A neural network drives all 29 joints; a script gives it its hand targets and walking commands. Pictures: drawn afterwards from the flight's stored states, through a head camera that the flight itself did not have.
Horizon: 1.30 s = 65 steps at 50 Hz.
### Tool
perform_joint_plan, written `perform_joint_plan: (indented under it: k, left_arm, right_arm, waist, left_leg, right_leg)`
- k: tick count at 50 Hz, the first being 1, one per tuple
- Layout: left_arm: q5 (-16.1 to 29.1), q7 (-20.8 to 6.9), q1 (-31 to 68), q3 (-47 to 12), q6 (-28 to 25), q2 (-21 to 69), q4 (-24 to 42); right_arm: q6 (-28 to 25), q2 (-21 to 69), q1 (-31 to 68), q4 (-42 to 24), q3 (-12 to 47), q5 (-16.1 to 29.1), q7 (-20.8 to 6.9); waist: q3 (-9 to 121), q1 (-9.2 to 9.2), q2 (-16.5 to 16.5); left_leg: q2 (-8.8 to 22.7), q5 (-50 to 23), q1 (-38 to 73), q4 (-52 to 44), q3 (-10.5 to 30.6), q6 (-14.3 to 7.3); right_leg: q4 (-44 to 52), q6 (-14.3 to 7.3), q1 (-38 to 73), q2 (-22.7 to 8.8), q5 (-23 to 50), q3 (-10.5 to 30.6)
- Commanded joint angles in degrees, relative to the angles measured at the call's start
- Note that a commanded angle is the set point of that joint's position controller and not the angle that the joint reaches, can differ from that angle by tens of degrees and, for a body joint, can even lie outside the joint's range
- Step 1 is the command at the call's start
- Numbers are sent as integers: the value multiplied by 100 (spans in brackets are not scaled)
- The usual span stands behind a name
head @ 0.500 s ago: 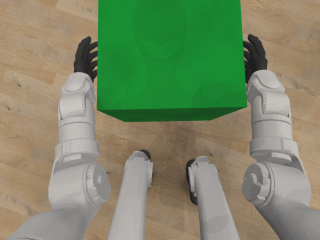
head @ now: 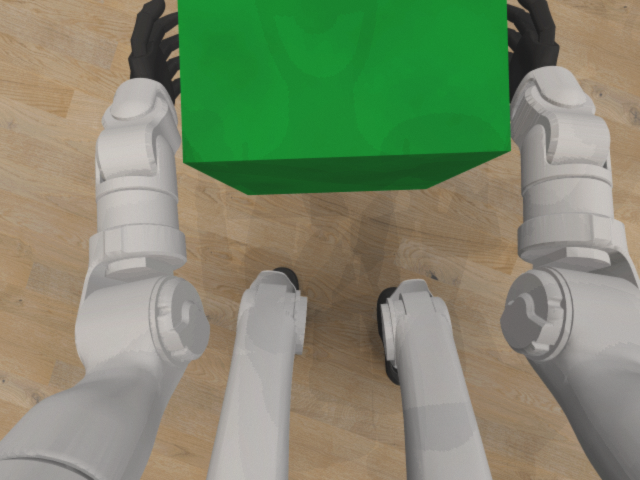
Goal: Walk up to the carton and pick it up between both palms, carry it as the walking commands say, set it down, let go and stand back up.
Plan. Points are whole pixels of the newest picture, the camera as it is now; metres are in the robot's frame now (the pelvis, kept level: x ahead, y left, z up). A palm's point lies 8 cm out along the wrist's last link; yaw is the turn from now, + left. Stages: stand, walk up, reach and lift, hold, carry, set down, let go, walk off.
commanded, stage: set down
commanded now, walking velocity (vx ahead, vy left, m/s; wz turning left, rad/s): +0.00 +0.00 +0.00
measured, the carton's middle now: (336, 76) +0.55 +0.04 -0.20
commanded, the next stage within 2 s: none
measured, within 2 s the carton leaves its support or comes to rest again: rests again in 1.06 s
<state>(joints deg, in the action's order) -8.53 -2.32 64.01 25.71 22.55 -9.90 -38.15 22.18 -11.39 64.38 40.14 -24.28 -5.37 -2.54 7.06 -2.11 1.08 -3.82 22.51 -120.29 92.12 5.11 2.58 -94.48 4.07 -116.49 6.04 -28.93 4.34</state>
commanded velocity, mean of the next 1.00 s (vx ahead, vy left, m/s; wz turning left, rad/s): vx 0.00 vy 0.00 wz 0.00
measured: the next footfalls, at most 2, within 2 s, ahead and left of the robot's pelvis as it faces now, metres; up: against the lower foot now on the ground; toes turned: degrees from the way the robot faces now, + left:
none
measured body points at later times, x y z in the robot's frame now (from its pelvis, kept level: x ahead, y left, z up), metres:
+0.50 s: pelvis -0.01 +0.00 -0.06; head +0.35 +0.02 +0.21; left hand +0.53 +0.23 -0.20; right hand +0.56 -0.15 -0.20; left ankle +0.12 +0.13 -0.48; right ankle +0.09 -0.13 -0.48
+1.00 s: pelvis +0.00 +0.00 -0.11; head +0.38 +0.01 +0.13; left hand +0.56 +0.23 -0.27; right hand +0.58 -0.16 -0.27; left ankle +0.12 +0.13 -0.48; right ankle +0.09 -0.13 -0.48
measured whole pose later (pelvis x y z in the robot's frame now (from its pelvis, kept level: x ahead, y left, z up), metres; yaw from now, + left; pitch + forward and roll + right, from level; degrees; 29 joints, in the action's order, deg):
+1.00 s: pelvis +0.00 +0.00 -0.11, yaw -1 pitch +47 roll -1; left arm 0.6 0.4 79.1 20.6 17.3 -19.5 -47.8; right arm 17.5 -19.3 81.1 49.3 -13.5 4.0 3.3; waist -11.0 -3.1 0.8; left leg -2.5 29.1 -133.3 115.6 3.1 2.4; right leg -118.0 5.0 -130.0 7.9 -34.8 4.1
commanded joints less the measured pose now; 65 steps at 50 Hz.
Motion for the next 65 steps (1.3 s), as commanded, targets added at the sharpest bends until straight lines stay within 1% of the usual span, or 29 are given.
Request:
perform_joint_plan:
  k: [1,16,39,41,43,48,51,57,65]
  left_arm:
    - [1001,-1425,3637,-2821,-125,5107,197]
    - [1228,-1348,4227,-2842,-249,4706,161]
    - [1467,-1129,5045,-2776,-521,4063,-107]
    - [1483,-1129,5119,-2719,-569,3972,-112]
    - [1528,-1128,5150,-2679,-623,3886,-94]
    - [1676,-1111,5104,-2723,-703,3736,-49]
    - [1723,-1123,5042,-2742,-728,3684,-80]
    - [1695,-1173,5014,-2712,-776,3598,-176]
    - [1648,-1211,5139,-2621,-791,3462,-393]
  right_arm:
    - [-236,5072,3892,-546,2724,1034,-1445]
    - [-322,4857,4503,-472,2799,1228,-1203]
    - [-614,4230,5252,-189,2850,1497,-954]
    - [-651,4186,5261,-108,2853,1479,-922]
    - [-698,4160,5301,-153,2891,1500,-885]
    - [-785,4220,5451,-414,3200,1719,-770]
    - [-807,4279,5455,-453,3333,1809,-705]
    - [-841,4332,5346,-296,3313,1833,-636]
    - [-875,4172,5362,31,3101,1714,-600]
  waist:
    - [6552,-84,-79]
    - [6661,-114,-31]
    - [6076,-188,-62]
    - [5773,-201,48]
    - [5715,-209,168]
    - [6061,-363,398]
    - [6082,-429,488]
    - [5700,-476,428]
    - [5072,-428,327]
  left_leg:
    - [-265,-1721,4835,-263,-990,-85]
    - [-219,-1799,4152,500,-1061,-95]
    - [-68,-1689,3739,1533,-1027,-156]
    - [-68,-1639,3478,1602,-1019,-166]
    - [-60,-1752,3448,1694,-993,-189]
    - [-37,-2200,3620,1908,-992,-237]
    - [-25,-2282,3529,1988,-1007,-251]
    - [-4,-2137,3166,2063,-1024,-246]
    - [15,-1627,2775,2089,-999,-225]
  right_leg:
    - [758,-198,2042,259,1257,-1011]
    - [-14,-203,1839,223,1444,-992]
    - [-1082,-214,1207,94,1239,-1009]
    - [-1172,-210,1184,87,1246,-1000]
    - [-1255,-200,1245,83,1353,-991]
    - [-1450,-169,1628,103,1735,-993]
    - [-1525,-156,1805,115,1865,-969]
    - [-1600,-177,1812,123,1861,-888]
    - [-1670,-230,1638,97,1480,-857]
